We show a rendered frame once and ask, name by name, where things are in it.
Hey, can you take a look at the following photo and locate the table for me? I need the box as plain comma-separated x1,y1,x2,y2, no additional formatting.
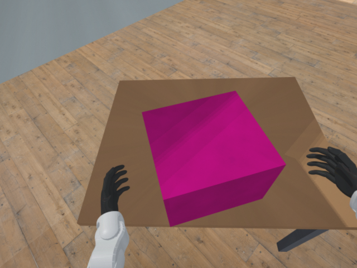
77,77,357,252

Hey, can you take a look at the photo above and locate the carton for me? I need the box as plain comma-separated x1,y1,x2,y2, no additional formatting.
142,91,286,227

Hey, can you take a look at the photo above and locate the right robot hand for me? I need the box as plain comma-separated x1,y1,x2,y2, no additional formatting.
306,147,357,198

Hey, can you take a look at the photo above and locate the robot left forearm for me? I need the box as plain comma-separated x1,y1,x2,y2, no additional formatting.
87,211,129,268

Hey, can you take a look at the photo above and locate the left robot hand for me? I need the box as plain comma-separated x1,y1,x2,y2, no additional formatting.
101,165,130,215

